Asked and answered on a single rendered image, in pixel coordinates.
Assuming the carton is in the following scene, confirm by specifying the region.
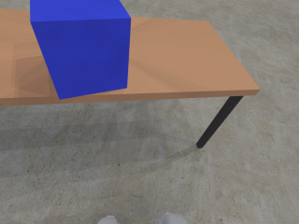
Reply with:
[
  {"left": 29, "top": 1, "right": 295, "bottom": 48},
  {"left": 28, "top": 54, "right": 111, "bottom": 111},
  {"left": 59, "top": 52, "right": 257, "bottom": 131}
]
[{"left": 30, "top": 0, "right": 131, "bottom": 100}]

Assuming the right robot thigh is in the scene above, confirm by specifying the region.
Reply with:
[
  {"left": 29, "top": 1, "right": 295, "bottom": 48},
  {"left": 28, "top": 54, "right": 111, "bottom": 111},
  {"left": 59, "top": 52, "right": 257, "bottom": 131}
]
[{"left": 157, "top": 213, "right": 189, "bottom": 224}]

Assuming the table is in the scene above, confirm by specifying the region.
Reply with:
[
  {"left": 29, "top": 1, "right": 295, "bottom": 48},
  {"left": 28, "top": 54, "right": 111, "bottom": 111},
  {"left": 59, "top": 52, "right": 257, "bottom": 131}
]
[{"left": 0, "top": 8, "right": 260, "bottom": 148}]

